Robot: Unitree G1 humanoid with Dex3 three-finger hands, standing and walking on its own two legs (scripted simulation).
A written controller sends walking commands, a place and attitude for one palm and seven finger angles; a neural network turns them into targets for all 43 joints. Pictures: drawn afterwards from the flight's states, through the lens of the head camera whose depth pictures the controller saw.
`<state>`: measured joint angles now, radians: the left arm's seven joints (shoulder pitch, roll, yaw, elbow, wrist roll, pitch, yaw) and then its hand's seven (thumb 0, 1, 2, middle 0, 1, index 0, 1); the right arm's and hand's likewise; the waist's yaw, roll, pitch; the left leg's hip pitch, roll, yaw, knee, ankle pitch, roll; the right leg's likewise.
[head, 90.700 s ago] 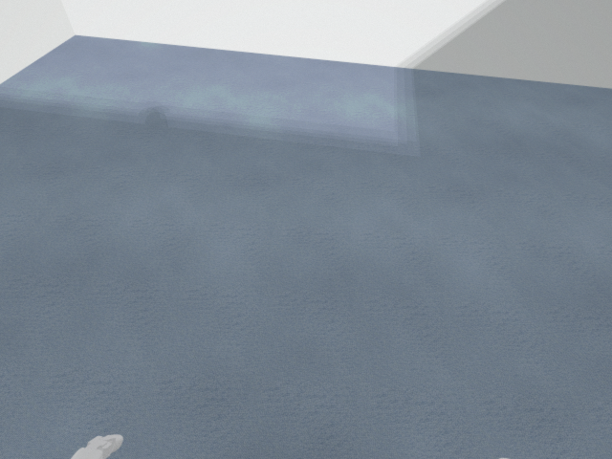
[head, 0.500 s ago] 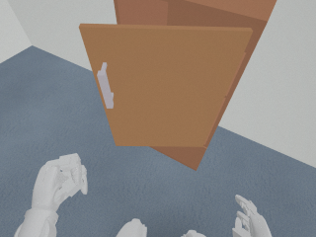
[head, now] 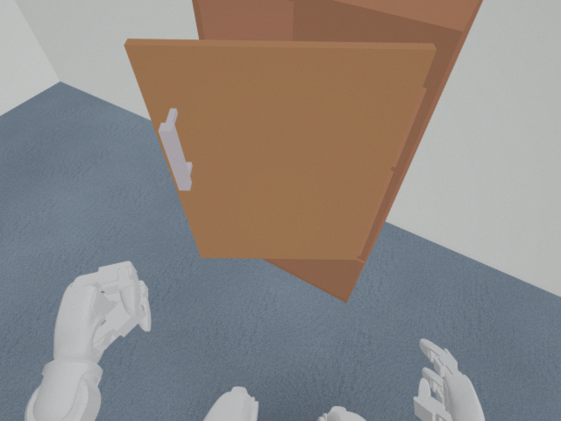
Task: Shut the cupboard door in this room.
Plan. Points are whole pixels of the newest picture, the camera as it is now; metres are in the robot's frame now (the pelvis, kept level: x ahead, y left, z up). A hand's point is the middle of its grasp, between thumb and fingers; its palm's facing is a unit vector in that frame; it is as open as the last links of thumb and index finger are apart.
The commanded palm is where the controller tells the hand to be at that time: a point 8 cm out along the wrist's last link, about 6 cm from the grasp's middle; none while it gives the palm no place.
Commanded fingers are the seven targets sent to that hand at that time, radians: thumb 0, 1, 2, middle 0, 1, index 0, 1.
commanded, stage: bring the fist close to the handle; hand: left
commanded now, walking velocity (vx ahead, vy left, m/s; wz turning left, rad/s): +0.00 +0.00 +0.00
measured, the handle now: (179, 151) +0.52 +0.22 +0.07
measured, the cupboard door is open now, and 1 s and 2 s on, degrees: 29 29 24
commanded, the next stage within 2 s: push the door shut along its arc in 1.26 s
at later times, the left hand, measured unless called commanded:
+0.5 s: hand (171, 246) +0.33 +0.18 +0.06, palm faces +0.03 -1.00 -0.02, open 3.1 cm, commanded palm +0.31 +0.24 +0.07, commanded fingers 0.00 0.90 0.90 -1.30 -1.50 -1.30 -1.50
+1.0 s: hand (192, 196) +0.42 +0.17 +0.07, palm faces +0.09 -1.00 -0.02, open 3.1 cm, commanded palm +0.38 +0.22 +0.07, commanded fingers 0.00 0.90 0.90 -1.30 -1.50 -1.30 -1.50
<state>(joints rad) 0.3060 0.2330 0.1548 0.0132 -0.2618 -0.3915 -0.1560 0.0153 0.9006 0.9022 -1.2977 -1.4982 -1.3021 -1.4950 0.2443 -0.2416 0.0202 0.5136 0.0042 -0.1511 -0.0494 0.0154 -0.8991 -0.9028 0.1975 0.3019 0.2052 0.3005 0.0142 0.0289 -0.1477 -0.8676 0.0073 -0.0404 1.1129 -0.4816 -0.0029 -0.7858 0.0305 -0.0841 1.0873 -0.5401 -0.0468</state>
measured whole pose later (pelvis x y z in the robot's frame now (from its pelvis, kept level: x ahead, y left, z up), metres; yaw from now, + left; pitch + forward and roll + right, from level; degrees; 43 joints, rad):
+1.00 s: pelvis +0.00 +0.02 +0.01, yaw -2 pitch +16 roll -1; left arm -0.46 0.23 0.22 0.73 -0.13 -0.43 -0.01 0.01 0.90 0.90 -1.30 -1.50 -1.30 -1.50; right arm 0.30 -0.24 0.01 0.63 -0.01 -0.04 0.00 0.01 -0.90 -0.90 0.20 0.30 0.21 0.30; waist -0.07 0.02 -0.14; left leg -0.90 0.01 0.01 1.05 -0.44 0.03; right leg -0.84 0.03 -0.03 1.04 -0.49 -0.02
